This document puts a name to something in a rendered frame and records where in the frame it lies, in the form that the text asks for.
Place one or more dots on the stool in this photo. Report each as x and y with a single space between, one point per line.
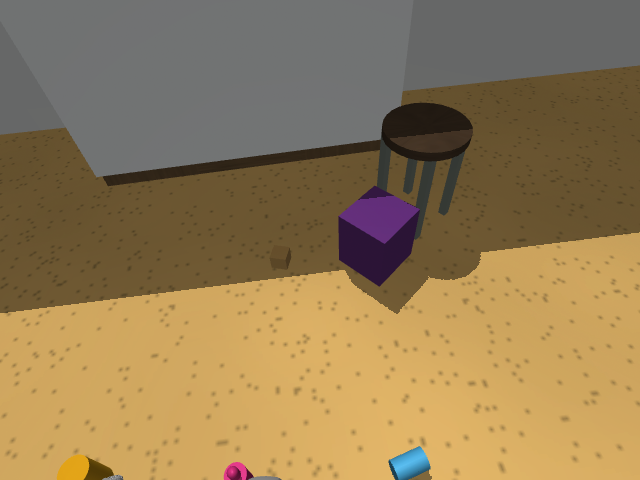
424 132

